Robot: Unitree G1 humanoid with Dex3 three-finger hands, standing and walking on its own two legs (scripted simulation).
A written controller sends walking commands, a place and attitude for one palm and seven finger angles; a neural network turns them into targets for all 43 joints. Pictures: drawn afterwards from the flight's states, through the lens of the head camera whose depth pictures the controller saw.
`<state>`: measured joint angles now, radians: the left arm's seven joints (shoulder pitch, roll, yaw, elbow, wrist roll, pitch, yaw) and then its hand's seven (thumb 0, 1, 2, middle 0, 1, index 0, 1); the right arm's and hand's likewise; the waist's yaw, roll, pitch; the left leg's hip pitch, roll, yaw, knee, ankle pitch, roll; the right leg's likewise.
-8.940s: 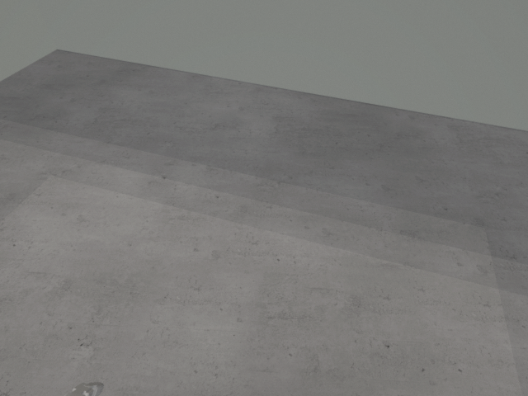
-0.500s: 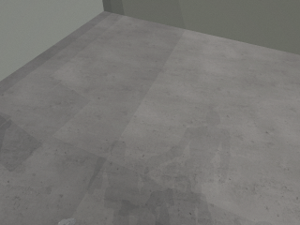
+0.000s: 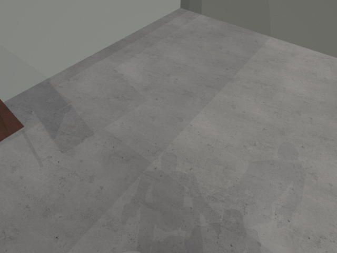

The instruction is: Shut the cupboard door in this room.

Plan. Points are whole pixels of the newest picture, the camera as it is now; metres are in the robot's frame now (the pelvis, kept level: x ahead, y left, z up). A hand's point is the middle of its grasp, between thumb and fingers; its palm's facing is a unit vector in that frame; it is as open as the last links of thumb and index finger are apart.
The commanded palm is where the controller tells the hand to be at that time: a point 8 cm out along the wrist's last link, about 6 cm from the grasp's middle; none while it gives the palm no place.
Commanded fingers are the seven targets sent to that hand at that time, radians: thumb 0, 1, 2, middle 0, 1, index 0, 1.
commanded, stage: turn or walk to find it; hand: left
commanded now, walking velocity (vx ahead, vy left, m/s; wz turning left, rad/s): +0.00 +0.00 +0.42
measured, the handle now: out of the picture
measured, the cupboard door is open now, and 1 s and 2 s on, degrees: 80 80 80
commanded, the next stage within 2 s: stand and wait in 0.58 s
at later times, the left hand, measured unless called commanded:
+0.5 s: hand out of the picture +0.03 +0.22 -0.15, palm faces +0.20 -0.94 -0.28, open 7.4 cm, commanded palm none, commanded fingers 0.00 0.90 0.90 -0.20 -0.30 -0.20 -0.30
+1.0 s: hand out of the picture -0.13 +0.22 -0.18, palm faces +0.39 -0.89 -0.22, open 7.4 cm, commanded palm none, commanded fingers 0.00 0.90 0.90 -0.20 -0.30 -0.20 -0.30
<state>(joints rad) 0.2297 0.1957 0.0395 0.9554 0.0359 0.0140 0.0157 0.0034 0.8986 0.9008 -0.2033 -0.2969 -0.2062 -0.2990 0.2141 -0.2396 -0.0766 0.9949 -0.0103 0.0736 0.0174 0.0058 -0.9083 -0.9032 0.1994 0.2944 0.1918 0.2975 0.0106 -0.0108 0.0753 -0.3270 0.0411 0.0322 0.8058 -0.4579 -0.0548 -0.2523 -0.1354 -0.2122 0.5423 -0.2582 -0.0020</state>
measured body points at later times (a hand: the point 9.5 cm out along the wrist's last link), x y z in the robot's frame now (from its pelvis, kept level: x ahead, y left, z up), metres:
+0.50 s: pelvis -0.03 +0.00 -0.01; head -0.02 -0.02 +0.44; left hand +0.02 +0.27 -0.13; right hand +0.07 -0.23 -0.16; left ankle -0.02 +0.13 -0.73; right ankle +0.00 -0.10 -0.74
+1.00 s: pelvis -0.08 +0.02 +0.00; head -0.07 +0.05 +0.45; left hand -0.15 +0.26 -0.16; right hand +0.06 -0.19 -0.14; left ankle -0.13 +0.12 -0.74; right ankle -0.03 -0.11 -0.69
